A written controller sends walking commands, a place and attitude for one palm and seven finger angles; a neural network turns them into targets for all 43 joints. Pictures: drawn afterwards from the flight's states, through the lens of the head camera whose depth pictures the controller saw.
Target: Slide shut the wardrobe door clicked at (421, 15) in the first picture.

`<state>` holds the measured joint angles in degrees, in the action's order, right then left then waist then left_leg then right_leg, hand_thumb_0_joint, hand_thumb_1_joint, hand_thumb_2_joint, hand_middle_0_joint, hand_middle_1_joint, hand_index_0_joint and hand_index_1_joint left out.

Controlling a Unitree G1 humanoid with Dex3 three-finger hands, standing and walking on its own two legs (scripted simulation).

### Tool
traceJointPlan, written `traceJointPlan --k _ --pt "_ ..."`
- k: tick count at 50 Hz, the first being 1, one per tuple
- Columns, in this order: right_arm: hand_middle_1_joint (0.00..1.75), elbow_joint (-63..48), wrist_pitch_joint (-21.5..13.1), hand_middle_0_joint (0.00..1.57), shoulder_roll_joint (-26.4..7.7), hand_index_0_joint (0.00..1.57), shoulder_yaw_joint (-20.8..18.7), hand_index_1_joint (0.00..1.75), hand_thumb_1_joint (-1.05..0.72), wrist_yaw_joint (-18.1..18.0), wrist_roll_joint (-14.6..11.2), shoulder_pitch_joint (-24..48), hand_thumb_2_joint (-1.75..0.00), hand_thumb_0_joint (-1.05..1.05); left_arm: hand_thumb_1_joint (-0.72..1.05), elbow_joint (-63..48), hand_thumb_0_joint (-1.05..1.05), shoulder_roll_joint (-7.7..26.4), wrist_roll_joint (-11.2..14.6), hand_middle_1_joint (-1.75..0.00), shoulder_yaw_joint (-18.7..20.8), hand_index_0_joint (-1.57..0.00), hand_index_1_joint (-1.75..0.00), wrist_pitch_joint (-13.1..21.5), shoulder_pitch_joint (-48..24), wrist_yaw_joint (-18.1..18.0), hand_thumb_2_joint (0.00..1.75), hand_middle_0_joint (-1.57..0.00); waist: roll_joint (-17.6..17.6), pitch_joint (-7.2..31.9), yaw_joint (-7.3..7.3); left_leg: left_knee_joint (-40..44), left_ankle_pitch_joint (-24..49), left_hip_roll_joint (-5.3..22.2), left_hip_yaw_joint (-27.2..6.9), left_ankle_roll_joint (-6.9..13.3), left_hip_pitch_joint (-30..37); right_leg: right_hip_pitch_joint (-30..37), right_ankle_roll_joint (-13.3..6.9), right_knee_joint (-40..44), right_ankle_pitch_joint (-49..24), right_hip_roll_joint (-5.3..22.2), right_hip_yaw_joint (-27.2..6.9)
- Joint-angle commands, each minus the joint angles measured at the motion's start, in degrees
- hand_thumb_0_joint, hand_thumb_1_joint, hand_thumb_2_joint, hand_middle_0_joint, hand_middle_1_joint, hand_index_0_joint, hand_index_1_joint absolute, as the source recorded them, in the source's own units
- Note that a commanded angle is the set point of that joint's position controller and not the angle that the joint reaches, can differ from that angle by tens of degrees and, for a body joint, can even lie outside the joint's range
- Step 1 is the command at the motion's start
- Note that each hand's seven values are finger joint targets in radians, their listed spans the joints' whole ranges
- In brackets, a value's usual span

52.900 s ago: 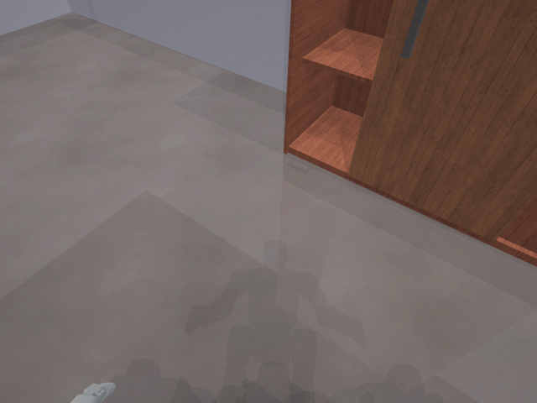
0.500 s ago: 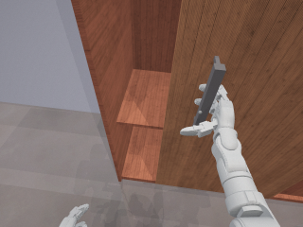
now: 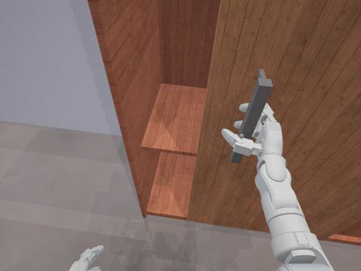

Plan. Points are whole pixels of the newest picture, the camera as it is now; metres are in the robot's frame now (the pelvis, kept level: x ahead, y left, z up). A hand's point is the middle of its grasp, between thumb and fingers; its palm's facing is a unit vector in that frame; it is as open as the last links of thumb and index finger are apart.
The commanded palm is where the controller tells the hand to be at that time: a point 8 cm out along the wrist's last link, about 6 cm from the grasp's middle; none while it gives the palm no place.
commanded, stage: grip the handle and tug to test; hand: right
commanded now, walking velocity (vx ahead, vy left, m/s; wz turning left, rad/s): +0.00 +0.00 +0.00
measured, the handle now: (246, 121) +0.45 -0.12 +0.10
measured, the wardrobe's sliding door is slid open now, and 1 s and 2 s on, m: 0.22 0.22 0.22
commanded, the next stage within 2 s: tug the door sideways, standing still in 0.94 s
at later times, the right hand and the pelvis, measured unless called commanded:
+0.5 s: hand (241, 135) +0.40 -0.09 +0.11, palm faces +0.04 +1.00 -0.01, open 6.3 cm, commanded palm +0.37 -0.14 +0.11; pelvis +0.00 +0.00 +0.00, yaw -1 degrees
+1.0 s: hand (240, 135) +0.39 -0.09 +0.11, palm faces +0.03 +1.00 +0.00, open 6.4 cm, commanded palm +0.34 -0.14 +0.11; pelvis +0.02 +0.00 +0.00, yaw +2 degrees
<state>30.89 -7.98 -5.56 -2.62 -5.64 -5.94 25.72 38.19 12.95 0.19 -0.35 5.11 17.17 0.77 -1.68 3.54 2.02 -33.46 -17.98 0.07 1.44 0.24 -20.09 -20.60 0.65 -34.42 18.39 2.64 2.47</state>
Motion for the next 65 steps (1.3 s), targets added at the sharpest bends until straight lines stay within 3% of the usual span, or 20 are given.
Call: traceJointPlan --k 1,5,6,10,12,15,18,23,25,27,30,31,32,35,47,50,52,54,58,65 --pt "1.37 -15.0 -4.3 0.43 -2.8 0.43 0.7 1.37 -0.67 0.7 0.2 19.9 -0.8 0.0 0.9 -7.6 0.0 6.0 0.1 -0.3 2.3 -0.2 -0.3 2.4 -2.0 -0.1 0.9 -0.2 2.0 17.0 -0.42 2.5 25.5 -1.7 0.8 0.9 6.8 7.9 -1.7 2.3 -20.3 -2.8 -0.5" --pt "1.39 -15.3 -4.1 0.44 -4.3 0.44 -0.5 1.39 -0.85 0.5 0.4 18.6 -0.88 0.0 0.9 -7.7 0.0 6.4 0.0 -0.3 2.5 -0.2 -0.3 2.3 -1.8 -0.1 0.9 -0.2 4.7 17.4 -0.77 2.6 27.1 -1.8 0.6 0.7 7.6 7.8 -1.9 2.2 -21.3 -2.7 -0.5" --pt "1.4 -15.8 -4.1 0.45 -3.5 0.45 0.3 1.4 -0.9 0.7 0.5 19.4 -0.9 0.0 0.9 -7.7 0.0 6.2 0.1 -0.3 2.4 -0.2 -0.3 2.3 -1.9 0.0 0.9 -0.2 2.8 17.3 -0.38 2.3 26.8 -1.6 0.7 0.8 7.3 8.0 -1.7 2.3 -21.2 -2.6 -0.5" --pt "1.4 -14.3 -3.5 0.45 -5.5 0.45 -1.5 1.4 -0.9 0.6 0.4 19.9 -0.9 0.0 0.9 -7.5 0.0 6.5 0.1 -0.3 2.3 -0.2 -0.3 1.9 -2.0 -0.3 0.9 -0.2 5.1 15.6 -0.39 3.0 25.9 -1.7 0.5 0.7 6.9 6.9 -1.9 2.3 -19.7 -2.7 -0.5" --pt "1.4 -14.5 -3.4 0.45 -4.2 0.45 -0.1 1.4 -0.9 0.7 0.3 22.0 -0.9 0.0 0.9 -7.7 0.0 6.2 0.1 -0.3 2.2 -0.2 -0.3 1.8 -2.1 -0.5 0.9 -0.2 4.6 15.4 0.33 3.1 25.5 -1.6 0.4 0.5 6.6 6.8 -2.0 2.3 -18.6 -2.9 -0.5" --pt "1.4 -14.3 -3.5 0.45 -4.6 0.45 -0.3 1.4 -0.9 0.6 0.8 21.8 -0.9 0.0 0.9 -7.5 0.0 6.2 0.2 -0.3 2.2 -0.2 -0.3 1.7 -2.2 -0.6 0.9 -0.2 2.5 16.2 -0.21 3.0 24.3 -1.7 0.4 0.8 6.0 7.7 -1.8 2.2 -18.9 -2.9 -0.6" --pt "1.4 -12.3 -3.2 0.45 -3.9 0.45 0.3 1.4 -0.9 0.6 0.6 23.8 -0.9 0.0 0.9 -7.2 0.0 6.2 0.2 -0.3 2.0 -0.2 -0.3 1.7 -1.9 -0.7 0.9 -0.2 4.7 15.0 0.73 3.2 22.8 -1.7 0.6 0.6 5.3 6.6 -1.9 2.3 -16.9 -2.9 -0.9" --pt "1.4 -10.5 -3.5 0.45 -3.5 0.45 0.7 1.4 -0.9 0.6 0.6 26.4 -0.9 0.0 0.9 -6.9 0.0 6.1 0.2 -0.3 1.9 -0.2 -0.3 1.8 -1.8 -0.8 0.9 -0.2 4.2 15.1 1.02 3.2 21.3 -1.7 0.6 0.6 4.3 6.6 -2.0 2.3 -15.7 -3.1 -1.2" --pt "1.4 -10.8 -4.0 0.45 -4.8 0.45 -0.4 1.4 -0.9 0.5 0.7 25.6 -0.9 0.0 0.9 -6.9 0.0 6.3 0.2 -0.3 2.0 -0.2 -0.3 1.8 -1.6 -0.7 0.9 -0.2 3.4 16.5 0.09 3.2 22.2 -1.7 0.4 0.8 5.1 6.9 -1.9 2.2 -17.0 -3.2 -1.0" --pt "1.4 -11.1 -4.3 0.45 -2.3 0.45 1.6 1.4 -0.9 0.9 0.5 25.1 -0.9 0.0 0.9 -7.2 0.0 5.9 0.2 -0.3 1.9 -0.2 -0.3 2.0 -1.6 -0.5 0.9 -0.2 2.7 16.3 0.56 2.8 22.1 -1.7 0.8 0.8 4.7 7.3 -1.9 2.1 -17.0 -3.1 -1.2" --pt "1.4 -9.1 -4.3 0.45 -5.7 0.45 -1.5 1.4 -0.9 0.8 0.2 22.3 -0.9 0.0 0.9 -7.3 0.0 6.5 0.3 -0.3 2.0 -0.2 -0.3 2.0 -2.0 -0.5 0.9 -0.2 6.3 15.9 -0.39 3.4 21.4 -1.8 0.3 0.7 5.6 5.4 -2.0 2.4 -15.5 -3.1 -1.0" --pt "1.4 -10.1 -4.4 0.45 -3.0 0.45 0.9 1.4 -0.9 1.1 0.3 23.2 -0.9 0.0 0.9 -7.6 0.0 6.1 0.2 -0.3 1.7 -0.2 -0.3 2.0 -1.9 -0.5 0.9 -0.2 4.4 15.4 0.31 3.0 21.2 -1.8 0.6 0.7 5.2 5.9 -2.0 2.7 -15.7 -3.0 -1.0" --pt "1.4 -11.3 -4.6 0.45 -3.1 0.45 0.6 1.4 -0.9 1.3 0.1 22.5 -0.9 0.0 0.9 -7.9 0.0 5.9 0.3 -0.3 1.9 -0.2 -0.3 2.2 -2.1 -0.3 0.9 -0.2 2.5 15.8 -0.39 3.1 21.2 -1.7 0.5 0.9 5.4 6.4 -1.9 2.6 -15.8 -3.1 -0.9" --pt "1.4 -11.6 -4.4 0.45 -4.2 0.45 -0.5 1.4 -0.9 1.2 0.0 19.2 -0.9 0.0 0.9 -8.5 0.0 6.3 0.3 -0.3 2.0 -0.2 -0.3 2.3 -2.2 -0.2 0.9 -0.2 4.9 16.5 -1.11 3.1 22.7 -1.8 0.6 0.9 6.5 6.1 -2.0 2.5 -17.2 -3.1 -0.8" --pt "1.4 -28.0 -2.0 0.45 -3.0 0.45 0.3 1.4 -0.9 1.8 -0.7 0.6 -0.9 0.0 0.9 -12.2 0.0 5.5 0.3 -0.3 2.4 -0.2 -0.3 2.4 -3.7 1.2 0.9 -0.2 4.5 19.3 -4.01 2.4 35.3 -1.5 0.8 0.8 13.6 8.9 -1.9 3.0 -28.5 -2.5 0.6" --pt "1.4 -31.5 -0.3 0.45 -2.6 0.45 1.3 1.4 -0.9 1.9 -0.3 -3.7 -0.9 0.0 0.9 -12.7 0.0 5.2 0.4 -0.3 2.4 -0.2 -0.3 1.8 -4.5 1.4 0.9 -0.2 3.2 17.6 -4.22 2.9 37.8 -1.4 0.7 0.6 13.8 9.7 -1.8 3.0 -31.4 -2.3 0.9" --pt "1.4 -33.5 0.9 0.45 -2.3 0.45 1.6 1.4 -0.9 1.7 -0.4 -4.6 -0.9 0.0 0.9 -12.8 0.0 5.1 0.4 -0.3 2.5 -0.2 -0.3 1.4 -4.4 1.4 0.9 -0.2 3.5 17.1 -3.62 2.9 39.0 -1.3 0.8 0.4 13.8 10.2 -1.8 3.0 -32.3 -2.2 0.8" --pt "1.4 -31.0 2.4 0.45 -5.7 0.45 -0.9 1.4 -0.9 0.7 0.3 4.4 -0.9 0.0 0.9 -11.2 0.0 5.8 0.2 -0.3 2.5 -0.2 -0.3 0.7 -3.5 0.6 0.9 -0.2 3.9 15.5 -1.76 3.1 38.2 -1.4 0.8 0.4 11.7 10.1 -1.8 2.7 -30.8 -2.2 0.5" --pt "1.4 -29.0 4.6 0.45 1.8 0.45 6.3 1.4 -0.9 -0.5 1.1 13.1 -0.9 0.0 0.9 -9.4 0.0 5.0 0.0 -0.3 2.5 -0.2 -0.3 -0.1 -2.5 0.1 0.9 -0.2 2.3 15.6 1.17 2.8 35.9 -1.6 1.5 0.3 7.4 12.7 -1.6 1.2 -32.7 -2.0 -0.8" --pt "1.4 -28.9 3.8 0.45 6.8 0.45 12.4 1.4 -0.9 -1.4 2.7 17.8 -0.9 0.0 0.9 -8.6 0.0 4.6 -0.5 -0.3 2.7 -0.2 -0.3 -0.4 -1.9 0.5 0.9 -0.2 2.4 20.4 2.11 1.3 35.6 -1.3 1.8 0.4 5.6 15.9 -1.5 -0.7 -36.5 -2.0 -2.4"
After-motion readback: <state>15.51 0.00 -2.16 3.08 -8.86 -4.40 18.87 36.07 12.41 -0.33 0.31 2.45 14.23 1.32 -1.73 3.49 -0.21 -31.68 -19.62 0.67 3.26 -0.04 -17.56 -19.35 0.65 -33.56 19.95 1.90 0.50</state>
